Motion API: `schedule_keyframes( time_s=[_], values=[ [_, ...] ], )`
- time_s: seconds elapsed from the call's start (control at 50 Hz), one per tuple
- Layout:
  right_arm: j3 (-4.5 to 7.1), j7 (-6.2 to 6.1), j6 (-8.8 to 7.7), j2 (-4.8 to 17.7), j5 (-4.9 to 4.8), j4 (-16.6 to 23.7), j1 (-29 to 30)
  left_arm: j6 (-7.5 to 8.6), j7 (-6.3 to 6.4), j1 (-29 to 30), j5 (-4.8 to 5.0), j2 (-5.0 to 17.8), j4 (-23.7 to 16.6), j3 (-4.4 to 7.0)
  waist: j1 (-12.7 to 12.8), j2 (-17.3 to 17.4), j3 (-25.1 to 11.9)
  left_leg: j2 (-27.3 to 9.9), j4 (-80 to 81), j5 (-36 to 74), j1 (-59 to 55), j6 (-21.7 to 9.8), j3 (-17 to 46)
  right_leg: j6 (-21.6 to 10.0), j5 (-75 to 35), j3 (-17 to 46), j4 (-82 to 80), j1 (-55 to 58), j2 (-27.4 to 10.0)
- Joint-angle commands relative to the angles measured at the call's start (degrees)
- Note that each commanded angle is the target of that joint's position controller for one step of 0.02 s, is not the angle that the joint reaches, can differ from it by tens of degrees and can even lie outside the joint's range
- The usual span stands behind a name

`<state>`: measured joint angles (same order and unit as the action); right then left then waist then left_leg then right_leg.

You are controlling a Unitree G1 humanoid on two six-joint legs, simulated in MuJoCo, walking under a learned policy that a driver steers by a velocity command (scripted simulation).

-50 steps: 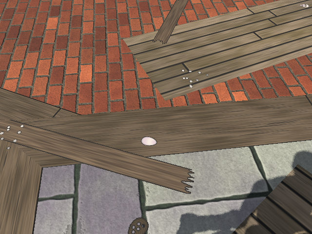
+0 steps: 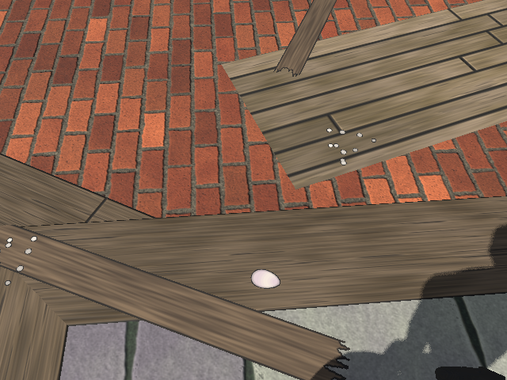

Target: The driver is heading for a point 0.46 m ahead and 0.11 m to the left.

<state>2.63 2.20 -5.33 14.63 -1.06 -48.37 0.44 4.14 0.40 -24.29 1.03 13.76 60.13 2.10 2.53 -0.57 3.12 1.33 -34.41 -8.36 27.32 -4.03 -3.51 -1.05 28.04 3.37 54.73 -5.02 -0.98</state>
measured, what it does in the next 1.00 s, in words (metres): walks ahead: right foot, then left foot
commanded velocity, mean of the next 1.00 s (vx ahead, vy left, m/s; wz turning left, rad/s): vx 0.32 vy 0.00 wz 0.04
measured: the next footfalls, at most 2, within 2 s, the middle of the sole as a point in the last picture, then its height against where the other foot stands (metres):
right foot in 0.48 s outside the picture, level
left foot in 0.82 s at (240, 367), level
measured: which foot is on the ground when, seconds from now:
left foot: down 0.00-0.50, up 0.52-0.80, down 0.82-1.00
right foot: up 0.00-0.46, down 0.48-1.00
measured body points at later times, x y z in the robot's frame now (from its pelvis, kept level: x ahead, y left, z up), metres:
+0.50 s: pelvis +0.29 -0.04 +0.01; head +0.31 -0.05 +0.46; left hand +0.48 +0.20 -0.09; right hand +0.24 -0.28 -0.14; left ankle +0.11 +0.09 -0.71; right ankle +0.41 -0.15 -0.72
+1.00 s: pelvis +0.43 -0.06 +0.02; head +0.44 -0.05 +0.47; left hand +0.56 +0.20 -0.10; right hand +0.54 -0.32 -0.11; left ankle +0.44 +0.08 -0.72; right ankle +0.41 -0.16 -0.72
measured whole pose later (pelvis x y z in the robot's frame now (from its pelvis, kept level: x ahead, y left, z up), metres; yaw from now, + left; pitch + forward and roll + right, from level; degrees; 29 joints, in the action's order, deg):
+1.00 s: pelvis +0.43 -0.06 +0.02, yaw +3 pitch +1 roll -1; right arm 2.4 3.4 -4.3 14.5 -0.1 -53.7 -9.7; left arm 5.2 -4.9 -8.0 0.5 14.2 48.4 3.7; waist -1.5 0.3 0.3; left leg -4.3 -30.1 -13.2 18.0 1.7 -2.0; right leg -2.4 15.8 -5.1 27.1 -12.8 1.5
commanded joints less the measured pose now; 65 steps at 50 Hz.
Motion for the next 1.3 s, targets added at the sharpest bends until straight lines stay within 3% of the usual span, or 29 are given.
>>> schedule_keyframes(
  time_s=[0.02, 0.04, 0.06, 0.12, 0.2, 0.28, 0.36, 0.38, 0.4, 0.44, 0.46, 0.48, 0.5, 0.52, 0.54, 0.56, 0.58, 0.6, 0.64, 0.68, 0.72, 0.78, 0.82, 0.84, 0.86, 0.9, 0.98, 1.06, 1.3],
  values=[
    [1.87, -0.04, -0.49, 7.89, 0.37, -1.73, -11.80, 3.33, -0.11, 4.01, 1.90, 7.65, -6.59, 1.29, -6.30, 4.79, -7.01, -19.00, 22.20, -14.73, -30.78, -10.29, 32.48, -2.53, -6.15, 2.37, 22.08, -34.40, -3.23],
    [1.50, 0.23, -0.90, 6.43, 1.00, -1.45, -8.86, 3.17, 0.43, 5.18, 0.98, 7.47, -6.66, 1.76, -4.35, 2.68, -4.44, -16.88, 23.31, -7.65, -23.12, -9.40, 26.06, -2.45, -10.02, 1.61, 18.88, -31.47, -5.44],
    [1.16, 0.36, -1.28, 5.27, 1.62, -1.58, -7.48, 2.41, 0.71, 3.67, 0.43, 6.40, -6.42, 1.95, -2.12, 4.18, -4.21, -14.72, 24.65, -4.20, -18.35, -8.58, 21.39, -2.44, -12.37, 2.10, 16.26, -27.19, -7.31],
    [0.98, 0.16, -1.58, 5.10, 1.30, -3.24, -9.04, 0.52, 0.93, 3.61, 0.05, 4.30, -6.92, 1.96, -0.55, 5.08, -2.52, -12.86, 28.20, -1.51, -12.58, -9.59, 15.55, -1.34, -13.86, 0.93, 10.81, -25.42, -8.48],
    [1.51, -1.70, -1.31, 8.08, 1.21, -4.78, -14.05, 0.40, 0.97, 13.32, -0.94, 5.25, -10.79, 2.28, -2.61, 2.82, 0.33, -13.22, 30.34, 1.24, -15.61, -10.08, 13.33, 1.30, -24.96, 0.45, -2.24, -34.17, -9.05],
    [1.53, -2.49, -0.71, 8.91, 0.56, -5.80, -18.34, 1.20, -0.02, 21.28, -0.56, 3.83, -12.95, 1.56, -5.35, 2.84, 0.90, -11.32, 29.91, 4.46, -18.17, -7.88, 8.41, 1.71, -34.78, -2.37, -16.42, -31.80, -6.29],
    [1.65, -2.57, 0.36, 9.11, 0.12, -7.78, -23.04, 1.57, -1.45, 27.50, 0.03, 3.82, -15.33, 0.95, -7.40, 2.61, 2.15, -13.60, 26.80, 6.32, -25.35, -7.73, 7.86, 1.08, -33.13, -2.85, -22.96, -32.45, -4.76],
    [-2.13, 1.22, -1.21, -0.43, 9.07, -11.01, -28.83, -0.24, -2.60, 21.14, -8.85, 1.04, -13.27, -0.98, -4.94, 5.26, 0.12, -16.37, 26.16, 7.75, -31.42, -10.19, 10.82, -1.20, -32.05, 1.46, -22.70, -33.83, -6.22],
    [-1.32, 2.73, -1.68, 1.04, 7.72, -10.64, -27.94, -1.01, -2.74, 21.38, -8.86, 3.48, -13.89, 0.08, -4.67, 5.03, 1.77, -17.37, 25.25, 10.34, -34.96, -10.66, 11.47, -2.37, -27.02, 0.65, -23.47, -36.10, -5.67],
    [0.05, 3.26, -1.26, 7.15, 5.23, -8.94, -24.47, -0.86, -2.55, 26.22, -6.24, 6.58, -15.97, 0.58, -4.36, 2.86, -0.23, -16.47, 22.65, 12.95, -32.91, -9.66, 11.20, -4.22, -22.72, -3.25, -25.81, -27.85, -3.15],
    [0.75, 2.89, -0.96, 9.99, 4.84, -8.62, -23.60, -0.41, -2.34, 25.53, -4.63, 7.41, -16.08, 0.82, -2.45, 2.30, -1.58, -14.71, 18.98, 23.90, -31.01, -8.38, 9.48, -5.26, -26.91, -6.26, -28.27, -20.43, -0.64],
    [1.15, 2.61, -0.80, 10.92, 5.70, -8.79, -24.61, 0.33, -2.16, 21.29, -2.96, 9.37, -14.76, 1.42, -1.05, 1.93, -5.58, -10.89, 11.65, 34.70, -28.25, -5.11, 6.88, -7.08, -31.92, -6.72, -27.58, -9.09, 0.80],
    [0.02, 2.17, -1.25, 6.44, 6.13, -7.78, -29.24, 1.05, -2.35, 12.65, -2.45, 12.64, -12.80, 1.79, -0.31, -3.48, -19.99, -4.37, -3.12, 27.61, -19.95, -0.60, 3.17, -14.40, -52.21, -3.01, -19.30, 13.53, -5.21],
    [-1.80, 2.72, -2.12, 0.94, 6.40, -6.65, -35.51, 0.63, -2.29, -1.62, -2.85, 14.01, -9.71, 2.03, 2.58, -16.72, -33.88, 5.18, -21.86, -9.16, 1.42, 4.47, 2.18, -27.68, -56.63, 23.66, -27.33, 40.13, -21.13],
    [-0.03, 3.17, -1.74, 5.61, 3.90, -5.35, -25.98, 0.78, -1.93, -10.75, -5.31, 12.14, -6.08, 2.16, 7.42, -10.24, -27.03, 5.09, -37.09, -29.49, 7.75, 3.62, 8.14, -24.01, -57.89, 30.37, -34.03, 34.85, -23.23],
    [0.28, 2.37, -1.71, 4.48, 2.87, -3.79, -21.00, 2.33, -1.16, -4.42, -4.94, 13.98, -6.29, 3.30, 4.38, -6.86, -14.10, 0.52, -41.25, -26.16, 10.69, 1.82, 11.29, -18.80, -56.48, 21.27, -34.70, 20.76, -21.86],
    [0.43, 0.86, -1.50, 5.40, 3.88, -3.57, -19.30, 2.62, -0.47, 4.45, -3.67, 11.71, -7.96, 3.20, 0.85, -4.24, -7.98, -4.40, -39.66, -23.86, 8.71, 1.59, 9.50, -16.92, -58.35, 13.38, -35.66, 8.98, -19.83],
    [-0.21, -0.22, -1.06, 3.08, 5.39, -3.38, -19.99, 2.35, -0.24, 9.17, -2.84, 7.84, -9.10, 1.89, -2.51, -2.61, -8.43, -6.80, -35.40, -22.92, 4.59, 1.85, 8.96, -16.02, -61.85, 9.73, -37.32, 2.67, -18.13],
    [-1.43, -0.24, -0.13, -1.20, 5.35, -4.12, -21.08, 2.23, -0.72, 13.90, -3.03, 4.19, -11.54, 1.00, -6.10, -2.08, -8.02, -8.72, -28.88, -20.37, -2.74, 4.27, 7.68, -14.62, -65.21, 3.89, -40.66, -5.38, -15.16],
    [-0.52, 1.56, 0.53, 0.02, 3.59, -6.53, -26.34, 3.26, -2.00, 18.93, -3.17, 5.87, -13.78, 1.48, -9.86, -2.41, -8.30, -7.18, -21.10, -11.21, -10.52, 7.05, 3.39, -12.44, -63.25, -4.36, -40.96, -13.32, -9.38],
    [-0.10, 2.92, 1.16, 1.53, 2.87, -6.68, -24.80, 3.73, -3.39, 21.63, -2.67, 8.42, -14.79, 2.27, -9.78, -3.82, -7.68, -5.88, -12.05, -4.53, -15.21, 9.87, 0.25, -10.86, -60.44, -7.60, -39.48, -18.55, -6.64],
    [0.26, 2.05, 0.62, 3.41, 2.49, -6.12, -24.33, 3.41, -5.77, 20.84, -2.04, 8.61, -13.74, 2.67, -10.01, -1.64, -7.26, -7.00, -0.79, 5.41, -18.01, 9.48, 2.23, -11.51, -47.27, -2.43, -34.10, -17.76, -10.09],
    [0.71, 0.52, -0.81, 5.65, 1.72, -4.49, -20.59, 2.62, -7.52, 18.01, -0.86, 4.77, -12.56, 1.66, -8.20, 1.16, -8.34, -8.35, 5.74, 16.92, -18.51, 5.63, 3.80, -8.61, -36.24, 0.01, -30.31, -14.19, -8.33],
    [0.85, 0.32, -1.32, 8.73, 0.34, -1.72, -13.10, 1.90, -7.15, 10.75, -0.49, 4.27, -12.19, 1.94, -1.85, 4.28, -9.29, -10.89, 8.05, 23.77, -15.91, 0.78, 6.66, -4.77, -24.68, -2.39, -30.53, -9.59, -3.85],
    [0.91, 0.86, -1.35, 9.72, 0.43, -0.30, -7.63, 1.41, -5.88, 5.07, -0.65, 6.22, -11.05, 2.76, 1.93, 5.31, -9.72, -11.63, 8.85, 17.85, -13.40, -2.84, 7.73, -3.20, -19.87, -4.41, -30.72, -6.33, -0.78],
    [1.28, 1.34, -0.33, 8.69, 0.95, -1.02, -6.97, 0.99, -4.46, 11.66, -1.06, 8.71, -13.58, 3.57, -0.47, 4.72, -8.19, -8.97, 9.87, 4.38, -8.79, 0.08, 6.30, -3.74, -19.41, -4.61, -30.49, -3.98, -1.23],
    [1.41, 0.97, 0.53, 6.93, 0.88, -2.56, -9.64, 1.68, -5.39, 15.11, -0.19, 6.81, -14.54, 3.18, -3.73, 2.11, -7.44, -7.10, 7.22, 7.00, -13.57, 2.72, 3.94, -4.32, -24.85, -3.14, -32.16, -6.52, -2.18],
    [1.42, 0.88, 0.43, 7.13, 0.71, -2.53, -7.58, 1.69, -5.10, 15.78, -0.54, 8.06, -15.29, 3.96, -3.71, 2.33, -8.60, -6.89, 5.82, 10.81, -13.44, 2.95, 2.94, -3.29, -32.69, -4.16, -29.54, -3.72, -1.60],
    [1.92, 0.27, 0.80, 8.78, 0.67, -3.88, -2.73, 1.67, -4.92, 16.22, -0.79, 9.60, -15.11, 4.77, -3.98, 1.57, -6.55, -6.31, 5.34, 6.85, -14.91, 4.05, 2.06, -2.86, -28.39, -3.55, -29.35, -5.48, -1.66]
  ],
)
